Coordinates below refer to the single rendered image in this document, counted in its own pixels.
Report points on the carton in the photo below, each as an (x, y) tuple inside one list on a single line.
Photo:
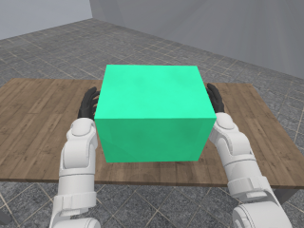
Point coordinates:
[(153, 114)]

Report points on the right robot hand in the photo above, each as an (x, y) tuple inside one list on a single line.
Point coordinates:
[(215, 98)]

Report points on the robot left upper arm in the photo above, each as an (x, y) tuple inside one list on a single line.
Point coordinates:
[(78, 223)]

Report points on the robot right upper arm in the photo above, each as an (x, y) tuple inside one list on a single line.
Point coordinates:
[(265, 214)]

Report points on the right robot forearm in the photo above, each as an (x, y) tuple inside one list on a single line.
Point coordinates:
[(245, 181)]

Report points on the left robot forearm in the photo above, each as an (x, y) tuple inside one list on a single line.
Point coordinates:
[(77, 169)]

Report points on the table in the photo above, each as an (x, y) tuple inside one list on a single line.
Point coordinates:
[(36, 114)]

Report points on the left robot hand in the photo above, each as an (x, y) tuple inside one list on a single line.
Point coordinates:
[(87, 107)]

